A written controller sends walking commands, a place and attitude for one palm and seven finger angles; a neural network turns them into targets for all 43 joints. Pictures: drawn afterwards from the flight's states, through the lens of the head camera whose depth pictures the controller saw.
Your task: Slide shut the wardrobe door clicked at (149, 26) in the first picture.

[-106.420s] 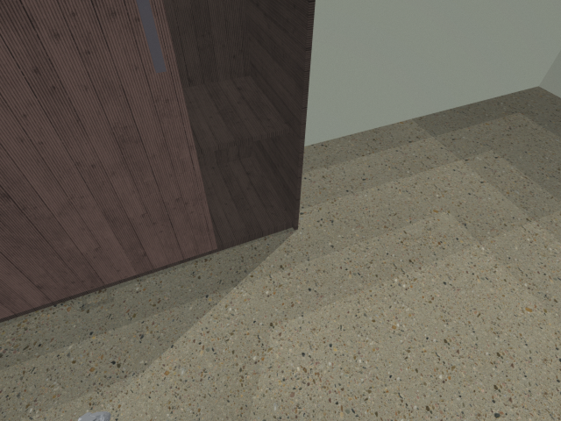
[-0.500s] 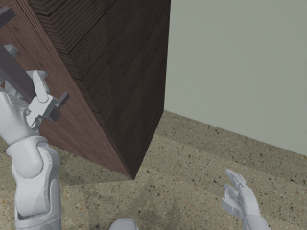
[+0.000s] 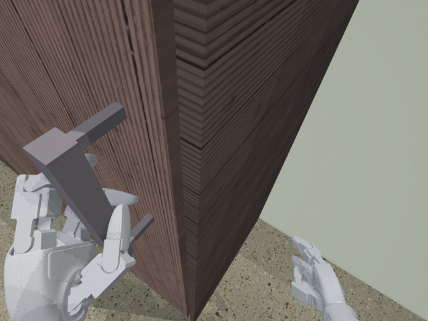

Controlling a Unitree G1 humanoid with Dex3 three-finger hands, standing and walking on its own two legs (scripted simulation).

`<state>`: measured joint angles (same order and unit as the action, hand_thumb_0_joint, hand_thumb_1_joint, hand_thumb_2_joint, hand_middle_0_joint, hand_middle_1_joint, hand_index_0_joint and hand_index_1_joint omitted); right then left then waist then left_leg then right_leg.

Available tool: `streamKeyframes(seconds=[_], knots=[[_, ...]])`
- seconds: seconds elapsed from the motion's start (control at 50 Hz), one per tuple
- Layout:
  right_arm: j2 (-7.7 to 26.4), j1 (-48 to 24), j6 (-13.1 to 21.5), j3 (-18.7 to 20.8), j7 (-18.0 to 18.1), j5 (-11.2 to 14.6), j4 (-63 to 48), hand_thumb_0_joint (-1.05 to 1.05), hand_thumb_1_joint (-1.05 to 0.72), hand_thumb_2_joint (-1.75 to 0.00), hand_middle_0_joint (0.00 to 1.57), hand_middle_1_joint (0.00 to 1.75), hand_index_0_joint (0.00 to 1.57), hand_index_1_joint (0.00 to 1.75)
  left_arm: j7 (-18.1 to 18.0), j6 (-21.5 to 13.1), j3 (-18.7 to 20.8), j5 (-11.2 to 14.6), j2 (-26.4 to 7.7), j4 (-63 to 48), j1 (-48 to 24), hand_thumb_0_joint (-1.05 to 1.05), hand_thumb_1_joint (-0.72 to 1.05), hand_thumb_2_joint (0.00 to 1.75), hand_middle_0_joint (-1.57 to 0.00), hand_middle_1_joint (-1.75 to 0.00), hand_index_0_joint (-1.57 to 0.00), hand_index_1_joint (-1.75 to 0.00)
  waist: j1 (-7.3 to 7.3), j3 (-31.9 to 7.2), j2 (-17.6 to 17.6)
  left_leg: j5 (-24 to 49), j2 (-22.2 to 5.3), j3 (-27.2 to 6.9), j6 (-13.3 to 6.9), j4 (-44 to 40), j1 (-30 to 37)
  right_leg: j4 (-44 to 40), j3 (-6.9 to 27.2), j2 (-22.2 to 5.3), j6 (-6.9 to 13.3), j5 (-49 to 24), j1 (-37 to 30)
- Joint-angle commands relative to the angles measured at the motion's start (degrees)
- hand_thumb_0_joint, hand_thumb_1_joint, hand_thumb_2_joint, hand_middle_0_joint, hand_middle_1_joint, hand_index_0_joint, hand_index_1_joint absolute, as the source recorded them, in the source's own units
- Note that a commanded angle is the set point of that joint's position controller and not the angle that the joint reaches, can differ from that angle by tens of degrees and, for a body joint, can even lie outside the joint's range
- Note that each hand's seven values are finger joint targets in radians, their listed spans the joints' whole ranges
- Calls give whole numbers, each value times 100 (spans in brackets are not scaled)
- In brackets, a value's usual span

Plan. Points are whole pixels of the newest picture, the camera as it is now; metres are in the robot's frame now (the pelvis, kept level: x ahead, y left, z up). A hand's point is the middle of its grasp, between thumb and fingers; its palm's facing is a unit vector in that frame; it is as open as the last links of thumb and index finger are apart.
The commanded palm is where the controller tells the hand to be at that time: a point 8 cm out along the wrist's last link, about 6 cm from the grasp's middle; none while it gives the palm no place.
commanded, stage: step sideways, sliding the door along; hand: left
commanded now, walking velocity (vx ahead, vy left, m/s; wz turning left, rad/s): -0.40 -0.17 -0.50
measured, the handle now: (116, 200) +0.18 +0.17 +0.23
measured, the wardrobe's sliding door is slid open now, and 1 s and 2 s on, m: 0.01 0.06 0.02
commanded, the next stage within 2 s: stop walking and hold the door there in 0.24 s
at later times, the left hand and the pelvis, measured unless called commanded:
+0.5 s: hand (71, 190) +0.19 +0.24 +0.21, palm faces +0.64 -0.76 -0.15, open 7.8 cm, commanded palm +0.12 +0.22 +0.16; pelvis +0.13 +0.00 -0.03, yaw +15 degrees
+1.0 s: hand (99, 227) +0.16 +0.19 +0.20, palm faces +0.46 -0.89 -0.09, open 7.3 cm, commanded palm +0.11 +0.21 +0.16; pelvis +0.03 +0.00 +0.00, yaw +5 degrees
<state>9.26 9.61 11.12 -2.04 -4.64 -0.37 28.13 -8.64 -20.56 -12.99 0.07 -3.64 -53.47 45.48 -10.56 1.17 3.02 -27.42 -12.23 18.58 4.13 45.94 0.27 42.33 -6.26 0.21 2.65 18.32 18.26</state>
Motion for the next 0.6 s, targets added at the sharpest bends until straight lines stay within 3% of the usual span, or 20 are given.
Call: streamKeyframes(seconds=[0.0,0.04,0.08,0.12,0.16,0.18,0.24,0.28,0.32,0.34,0.36,0.38,0.42,0.44,0.46,0.5,0.52,0.54,0.56,0.58], knots=[[969,-429,337,236,46,41,-696,0,-90,-90,20,30,20,30,752,-333,-760,-136,-80,-868,-1220,0,90,90,-45,-140,-45,-140,1108,-77,509,8561,-703,-469,44,67,831,-1095,-255,588,133,-1642,1579],[1060,-439,429,155,22,44,-518,0,-90,-90,20,30,20,30,684,-459,-556,-155,-173,-808,-762,0,90,90,-45,-140,-45,-140,950,-96,258,7756,-330,-505,204,702,-516,-1061,251,559,376,-3167,645],[1079,-670,502,189,80,142,-635,0,-90,-90,20,30,20,30,500,-467,-489,-234,-204,-675,-377,0,90,90,-45,-140,-45,-140,655,-49,-890,2959,607,-674,380,412,-2850,-544,2005,-91,1044,-7168,-1072],[824,-631,370,318,165,149,-694,0,-90,-90,20,30,20,30,246,-462,-119,-286,-430,-895,-542,0,90,90,-45,-140,-45,-140,610,481,-1393,-187,551,-1584,239,-1936,-3649,648,2683,-435,707,-9727,-1168],[1039,-340,346,558,108,-27,-600,0,-90,-90,20,30,20,30,388,-754,-380,-341,-317,-1049,-482,0,90,90,-45,-140,-45,-140,1277,47,2127,8098,-1808,-1795,-249,-3526,2546,2694,764,569,-313,170,4492],[1003,25,275,466,-60,-139,-601,0,-90,-90,20,30,20,30,372,-694,-147,-287,-477,-590,-379,0,90,90,-45,-140,-45,-140,1602,208,2760,9179,-1827,-1421,-476,-3034,3531,4013,-217,622,-256,2167,6312],[890,-287,597,474,-278,312,-1435,0,-90,-90,20,30,20,30,524,-700,-228,-126,-431,-1419,-200,0,90,90,-45,-140,-45,-140,955,-400,1059,9842,-598,191,393,-1042,1385,2052,-1561,1050,216,1575,4249],[921,-406,852,384,-185,461,-1530,0,-90,-90,20,30,20,30,923,-464,-300,125,-491,-1531,369,0,90,90,-45,-140,-45,-140,660,-927,696,9175,-246,-80,223,769,211,-422,-1269,1146,287,-902,1379],[813,-492,948,257,-37,287,-1590,0,-90,-90,20,30,20,30,1152,-140,106,97,-987,-2008,677,0,90,90,-45,-140,-45,-140,152,-1729,-254,2772,709,-640,-87,2959,-1427,-1578,1209,326,511,-5358,-1807],[558,-245,586,470,297,113,-1046,0,-90,-90,20,30,20,30,467,269,3693,89,-3648,381,-71,0,90,90,-45,-140,-45,-140,234,-1151,-498,-1219,1071,-1045,-124,3348,-2127,-1356,3334,-641,929,-6878,-1068],[510,51,248,379,349,-91,-889,0,-90,-90,20,30,20,30,71,552,3810,225,-3316,131,-525,0,90,90,-45,-140,-45,-140,346,-774,-154,-1481,846,-1953,-202,1715,-1483,-1792,3794,-906,634,-5236,259],[393,-144,358,184,441,-109,-699,0,-90,-90,20,30,20,30,142,483,3171,281,-2463,-1501,-1634,0,90,90,-45,-140,-45,-140,896,666,-1483,-1715,335,-2305,-249,-1226,-1218,-942,3392,-758,198,-5514,2056],[659,288,387,537,702,-61,-1,0,-90,-90,20,30,20,30,288,273,3094,207,-1923,658,-1460,0,90,90,-45,-140,-45,-140,1280,1198,1885,4475,-1750,-998,-612,-2641,12,2416,268,186,-669,631,4098],[829,473,427,693,446,164,-449,0,-90,-90,20,30,20,30,439,298,1625,181,-304,1151,245,0,90,90,-45,-140,-45,-140,1392,100,1500,5518,-1441,-585,-652,-2163,-24,4018,201,132,-381,873,3356],[1016,818,292,898,324,244,-695,0,-90,-90,20,30,20,30,460,302,1518,270,-189,1684,324,0,90,90,-45,-140,-45,-140,1633,491,1121,6056,-1370,-710,-460,-1869,159,3914,-77,118,-412,1346,3809],[826,208,186,670,315,-83,-470,0,-90,-90,20,30,20,30,499,5,2405,283,-1645,202,-135,0,90,90,-45,-140,-45,-140,1234,903,916,7982,-1257,-596,-286,-505,-459,2319,-537,81,-366,1286,3091],[762,47,74,535,334,11,-334,0,-90,-90,20,30,20,30,466,-26,2427,276,-1823,-85,-97,0,90,90,-45,-140,-45,-140,1005,-83,417,7528,-1138,-476,-298,508,-81,1026,-668,124,-226,727,2139],[715,-59,-32,543,314,101,-371,0,-90,-90,20,30,20,30,495,11,2285,247,-1681,-191,-118,0,90,90,-45,-140,-45,-140,887,-712,-468,6492,-704,-531,-281,2000,-719,-21,-477,158,61,-633,581],[819,-245,-64,701,273,263,-505,0,-90,-90,20,30,20,30,453,142,2354,188,-1709,-388,-345,0,90,90,-45,-140,-45,-140,722,-1532,-1651,4266,307,-299,-256,3878,-1355,-1008,1091,-77,645,-3454,-673],[646,-373,34,687,319,93,-526,0,-90,-90,20,30,20,30,414,231,2265,272,-1559,-173,-234,0,90,90,-45,-140,-45,-140,737,-1117,-2668,-665,1305,-758,-180,5120,-2382,-1640,3087,-778,1167,-6484,-823]])
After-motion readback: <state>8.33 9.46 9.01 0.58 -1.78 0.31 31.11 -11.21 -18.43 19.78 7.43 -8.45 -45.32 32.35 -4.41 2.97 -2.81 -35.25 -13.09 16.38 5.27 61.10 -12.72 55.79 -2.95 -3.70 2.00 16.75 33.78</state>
